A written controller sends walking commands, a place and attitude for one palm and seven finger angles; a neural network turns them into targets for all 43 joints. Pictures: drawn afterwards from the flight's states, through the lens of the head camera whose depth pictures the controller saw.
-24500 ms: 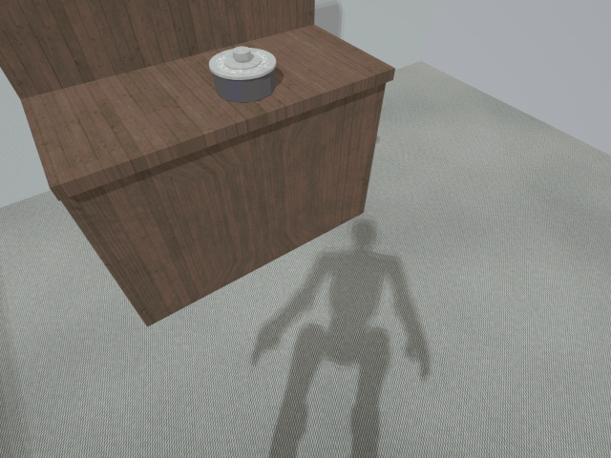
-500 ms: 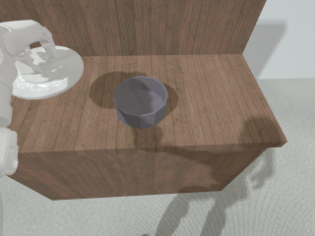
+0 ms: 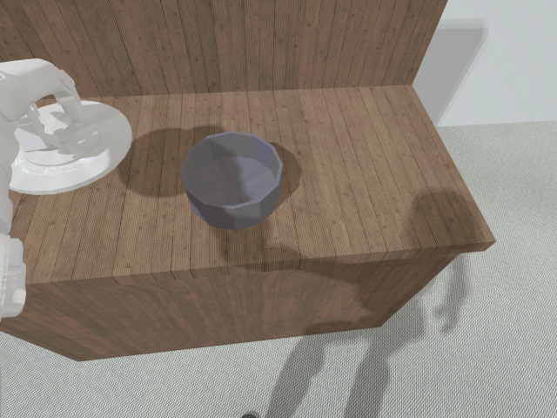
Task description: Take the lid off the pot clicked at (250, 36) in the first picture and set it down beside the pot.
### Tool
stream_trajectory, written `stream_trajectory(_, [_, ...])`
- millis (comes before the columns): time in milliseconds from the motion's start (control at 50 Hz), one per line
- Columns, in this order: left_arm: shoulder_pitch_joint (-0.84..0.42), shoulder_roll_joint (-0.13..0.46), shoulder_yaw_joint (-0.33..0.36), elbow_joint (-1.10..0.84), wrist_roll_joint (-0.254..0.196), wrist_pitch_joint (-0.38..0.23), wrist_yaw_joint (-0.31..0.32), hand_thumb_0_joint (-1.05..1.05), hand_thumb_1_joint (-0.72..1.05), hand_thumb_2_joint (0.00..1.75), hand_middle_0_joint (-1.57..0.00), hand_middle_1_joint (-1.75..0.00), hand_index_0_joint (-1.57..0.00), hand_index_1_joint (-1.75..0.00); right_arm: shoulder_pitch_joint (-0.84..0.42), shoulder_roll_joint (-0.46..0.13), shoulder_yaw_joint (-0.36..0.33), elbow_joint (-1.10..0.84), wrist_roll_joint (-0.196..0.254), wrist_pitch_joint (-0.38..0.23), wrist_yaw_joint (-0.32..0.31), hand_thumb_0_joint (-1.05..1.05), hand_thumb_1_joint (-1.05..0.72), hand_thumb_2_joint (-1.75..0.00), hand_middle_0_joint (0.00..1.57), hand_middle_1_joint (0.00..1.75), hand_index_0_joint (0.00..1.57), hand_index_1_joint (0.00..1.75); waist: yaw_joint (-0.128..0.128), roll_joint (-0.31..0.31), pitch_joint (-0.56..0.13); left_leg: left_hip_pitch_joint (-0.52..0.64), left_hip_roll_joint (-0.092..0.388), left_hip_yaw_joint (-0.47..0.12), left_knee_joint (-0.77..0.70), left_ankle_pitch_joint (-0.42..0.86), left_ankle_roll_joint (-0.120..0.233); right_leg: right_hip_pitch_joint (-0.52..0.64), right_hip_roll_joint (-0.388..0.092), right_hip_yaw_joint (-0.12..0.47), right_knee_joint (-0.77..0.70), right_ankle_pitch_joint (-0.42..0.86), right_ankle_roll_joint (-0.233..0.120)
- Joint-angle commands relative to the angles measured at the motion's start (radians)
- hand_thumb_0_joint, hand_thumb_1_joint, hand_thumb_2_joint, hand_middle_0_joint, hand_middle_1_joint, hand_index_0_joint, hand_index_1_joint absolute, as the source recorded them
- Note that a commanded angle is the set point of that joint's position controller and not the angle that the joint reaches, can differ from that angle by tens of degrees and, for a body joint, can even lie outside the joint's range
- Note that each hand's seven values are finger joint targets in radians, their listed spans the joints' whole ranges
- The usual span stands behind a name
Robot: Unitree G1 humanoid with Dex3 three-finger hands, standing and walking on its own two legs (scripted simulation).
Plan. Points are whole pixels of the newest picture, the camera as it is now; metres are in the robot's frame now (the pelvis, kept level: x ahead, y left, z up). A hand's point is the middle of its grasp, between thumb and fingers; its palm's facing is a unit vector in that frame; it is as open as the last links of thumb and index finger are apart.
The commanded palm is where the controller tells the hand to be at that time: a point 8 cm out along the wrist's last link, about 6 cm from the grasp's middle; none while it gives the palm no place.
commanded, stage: lower the lid onto the table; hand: left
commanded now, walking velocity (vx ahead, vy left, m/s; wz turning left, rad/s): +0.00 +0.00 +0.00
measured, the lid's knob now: (54, 128) +0.49 +0.31 +0.12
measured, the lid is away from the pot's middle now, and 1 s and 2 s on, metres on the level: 0.24 0.23 0.24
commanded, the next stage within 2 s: none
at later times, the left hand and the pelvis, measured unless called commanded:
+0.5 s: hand (55, 144) +0.46 +0.30 +0.12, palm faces -0.40 -0.11 -0.91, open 8.2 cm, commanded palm +0.49 +0.30 +0.18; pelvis +0.01 -0.01 +0.00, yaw +0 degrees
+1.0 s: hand (70, 160) +0.46 +0.29 +0.09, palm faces -0.43 -0.09 -0.90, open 8.2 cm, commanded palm +0.49 +0.29 +0.15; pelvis +0.00 -0.01 -0.01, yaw -1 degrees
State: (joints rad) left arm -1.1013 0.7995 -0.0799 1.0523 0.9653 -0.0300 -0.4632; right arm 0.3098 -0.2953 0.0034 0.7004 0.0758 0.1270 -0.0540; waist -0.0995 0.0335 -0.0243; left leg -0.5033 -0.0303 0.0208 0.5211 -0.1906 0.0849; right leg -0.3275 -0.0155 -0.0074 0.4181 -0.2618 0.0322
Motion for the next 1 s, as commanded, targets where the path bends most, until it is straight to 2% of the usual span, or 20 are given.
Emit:
stream_trajectory(0, [-0.574,0.276,0.059,-0.258,-0.005,-0.012,0.057,0.0,0.57,1.07,-0.83,-1.06,-0.79,-1.03,0.051,-0.186,-0.059,-0.082,-0.003,-0.025,-0.021,0.0,-0.9,-0.9,0.2,0.3,0.2,0.3,-0.016,0.132,-0.443,0.548,0.03,-0.087,0.003,0.328,0.006,-0.158,0.085,-0.065,-0.034,0.183,-0.074])
stream_trajectory(60, [-0.546,0.33,0.109,-0.271,0.005,-0.026,0.073,0.0,0.57,1.07,-0.83,-1.06,-0.79,-1.03,0.062,-0.183,-0.059,-0.084,-0.006,-0.03,-0.026,0.0,-0.9,-0.9,0.2,0.3,0.2,0.3,-0.007,0.15,-0.488,0.572,0.031,-0.088,0.015,0.366,0.006,-0.141,0.086,-0.06,-0.031,0.196,-0.075])
stream_trajectory(100, [-0.559,0.369,0.147,-0.337,-0.001,-0.043,0.082,0.0,0.57,1.07,-0.83,-1.06,-0.79,-1.03,0.061,-0.181,-0.057,-0.093,-0.012,-0.029,-0.026,0.0,-0.9,-0.9,0.2,0.3,0.2,0.3,0.001,0.18,-0.55,0.605,0.033,-0.093,0.027,0.462,0.005,-0.111,0.084,-0.058,-0.019,0.252,-0.076])
stream_trajectory(140, [-0.478,0.313,0.124,-0.246,-0.007,-0.038,0.082,0.0,0.57,1.07,-0.83,-1.06,-0.79,-1.03,0.059,-0.177,-0.059,-0.089,-0.01,-0.027,-0.025,0.0,-0.9,-0.9,0.2,0.3,0.2,0.3,-0.006,0.149,-0.497,0.577,0.03,-0.088,0.036,0.453,0.006,-0.146,0.085,-0.063,-0.019,0.239,-0.072])
stream_trajectory(200, [-0.448,0.296,0.103,-0.17,-0.012,-0.02,0.08,0.0,0.57,1.07,-0.83,-1.06,-0.79,-1.03,0.052,-0.185,-0.055,-0.08,-0.004,-0.017,-0.019,0.0,-0.9,-0.9,0.2,0.3,0.2,0.3,-0.008,0.098,-0.412,0.493,0.03,-0.069,0.023,0.349,0.006,-0.154,0.083,-0.062,-0.02,0.213,-0.072])
stream_trajectory(280, [-0.488,0.277,0.08,-0.225,0.0,-0.025,0.085,0.0,0.57,1.07,-0.83,-1.06,-0.79,-1.03,0.046,-0.184,-0.058,-0.09,-0.002,-0.016,-0.021,0.0,-0.9,-0.9,0.2,0.3,0.2,0.3,-0.009,0.118,-0.459,0.518,0.03,-0.074,0.038,0.373,0.006,-0.162,0.082,-0.059,-0.011,0.22,-0.077])
stream_trajectory(340, [-0.485,0.332,0.127,-0.27,-0.002,-0.042,0.089,0.0,0.57,1.07,-0.83,-1.06,-0.79,-1.03,0.053,-0.18,-0.061,-0.094,-0.005,-0.011,-0.028,0.0,-0.9,-0.9,0.2,0.3,0.2,0.3,-0.009,0.127,-0.527,0.55,0.028,-0.072,0.053,0.413,0.011,-0.132,0.084,-0.053,-0.002,0.25,-0.069])
stream_trajectory(440, [-0.44,0.333,0.136,-0.223,-0.015,-0.056,0.094,0.0,0.57,1.07,-0.83,-1.06,-0.79,-1.03,0.053,-0.182,-0.055,-0.084,-0.001,-0.003,-0.034,0.0,-0.9,-0.9,0.2,0.3,0.2,0.3,-0.01,0.104,-0.459,0.495,0.032,-0.066,0.048,0.369,0.011,-0.155,0.084,-0.063,0.003,0.23,-0.07])
stream_trajectory(460, [-0.433,0.29,0.1,-0.201,-0.015,-0.05,0.094,0.0,0.57,1.07,-0.83,-1.06,-0.79,-1.03,0.051,-0.18,-0.055,-0.082,0.001,-0.003,-0.034,0.0,-0.9,-0.9,0.2,0.3,0.2,0.3,-0.017,0.108,-0.43,0.479,0.029,-0.062,0.045,0.335,0.01,-0.177,0.085,-0.063,0.0,0.209,-0.071])
stream_trajectory(480, [-0.439,0.288,0.096,-0.211,-0.014,-0.055,0.095,0.0,0.57,1.07,-0.83,-1.06,-0.79,-1.03,0.05,-0.183,-0.056,-0.077,-0.001,-0.006,-0.032,0.0,-0.9,-0.9,0.2,0.3,0.2,0.3,-0.014,0.114,-0.427,0.477,0.031,-0.055,0.048,0.341,0.01,-0.178,0.081,-0.062,-0.001,0.217,-0.074])
stream_trajectory(540, [-0.444,0.335,0.134,-0.255,0.0,-0.06,0.109,0.0,0.57,1.07,-0.83,-1.06,-0.79,-1.03,0.052,-0.18,-0.056,-0.086,-0.001,0.001,-0.033,0.0,-0.9,-0.9,0.2,0.3,0.2,0.3,-0.006,0.15,-0.475,0.499,0.029,-0.063,0.055,0.357,0.009,-0.159,0.084,-0.059,0.009,0.222,-0.076])
stream_trajectory(600, [-0.413,0.369,0.175,-0.266,-0.004,-0.073,0.115,0.0,0.57,1.07,-0.83,-1.06,-0.79,-1.03,0.054,-0.181,-0.058,-0.09,-0.005,0.005,-0.036,0.0,-0.9,-0.9,0.2,0.3,0.2,0.3,-0.001,0.133,-0.514,0.502,0.03,-0.061,0.066,0.393,0.013,-0.132,0.083,-0.055,0.017,0.258,-0.072])
stream_trajectory(660, [-0.395,0.286,0.108,-0.204,-0.014,-0.062,0.113,0.0,0.57,1.07,-0.83,-1.06,-0.79,-1.03,0.052,-0.179,-0.059,-0.079,0.001,0.005,-0.036,0.0,-0.9,-0.9,0.2,0.3,0.2,0.3,-0.017,0.123,-0.433,0.463,0.031,-0.053,0.057,0.308,0.011,-0.182,0.083,-0.061,0.009,0.2,-0.071])
stream_trajectory(720, [-0.4,0.33,0.135,-0.211,-0.006,-0.062,0.121,0.0,0.57,1.07,-0.83,-1.06,-0.79,-1.03,0.055,-0.185,-0.057,-0.077,0.004,0.009,-0.038,0.0,-0.9,-0.9,0.2,0.3,0.2,0.3,-0.012,0.106,-0.44,0.448,0.032,-0.05,0.056,0.285,0.013,-0.17,0.081,-0.057,0.014,0.199,-0.072])
stream_trajectory(780, [-0.403,0.301,0.111,-0.214,-0.009,-0.072,0.126,0.0,0.57,1.07,-0.83,-1.06,-0.79,-1.03,0.061,-0.185,-0.056,-0.075,0.003,0.003,-0.043,0.0,-0.9,-0.9,0.2,0.3,0.2,0.3,-0.016,0.105,-0.447,0.442,0.031,-0.05,0.059,0.283,0.014,-0.179,0.081,-0.056,0.017,0.197,-0.076])
stream_trajectory(800, [-0.419,0.345,0.145,-0.24,-0.002,-0.077,0.132,0.0,0.57,1.07,-0.83,-1.06,-0.79,-1.03,0.066,-0.189,-0.059,-0.071,0.001,0.005,-0.045,0.0,-0.9,-0.9,0.2,0.3,0.2,0.3,-0.014,0.122,-0.466,0.462,0.033,-0.051,0.061,0.283,0.015,-0.178,0.082,-0.054,0.019,0.197,-0.074])
stream_trajectory(820, [-0.413,0.327,0.13,-0.23,-0.001,-0.077,0.135,0.0,0.57,1.07,-0.83,-1.06,-0.79,-1.03,0.07,-0.185,-0.057,-0.072,0.001,0.003,-0.046,0.0,-0.9,-0.9,0.2,0.3,0.2,0.3,-0.017,0.129,-0.472,0.462,0.03,-0.053,0.064,0.296,0.013,-0.176,0.084,-0.055,0.023,0.2,-0.075])
stream_trajectory(840, [-0.405,0.352,0.157,-0.235,0.0,-0.082,0.138,0.0,0.57,1.07,-0.83,-1.06,-0.79,-1.03,0.075,-0.185,-0.06,-0.072,0.0,0.001,-0.048,0.0,-0.9,-0.9,0.2,0.3,0.2,0.3,-0.012,0.122,-0.488,0.466,0.03,-0.05,0.068,0.3,0.016,-0.169,0.084,-0.053,0.024,0.209,-0.074])
stream_trajectory(920, [-0.383,0.341,0.143,-0.179,-0.002,-0.078,0.145,0.0,0.57,1.07,-0.83,-1.06,-0.79,-1.03,0.078,-0.188,-0.054,-0.061,0.003,0.0,-0.05,0.0,-0.9,-0.9,0.2,0.3,0.2,0.3,-0.018,0.111,-0.439,0.417,0.034,-0.045,0.069,0.266,0.013,-0.187,0.081,-0.055,0.031,0.194,-0.073])
stream_trajectory(980, [-0.384,0.341,0.152,-0.219,0.006,-0.088,0.153,0.0,0.57,1.07,-0.83,-1.06,-0.79,-1.03,0.077,-0.185,-0.059,-0.067,-0.002,-0.006,-0.048,0.0,-0.9,-0.9,0.2,0.3,0.2,0.3,-0.008,0.144,-0.475,0.445,0.033,-0.044,0.081,0.317,0.013,-0.186,0.082,-0.052,0.034,0.217,-0.078])
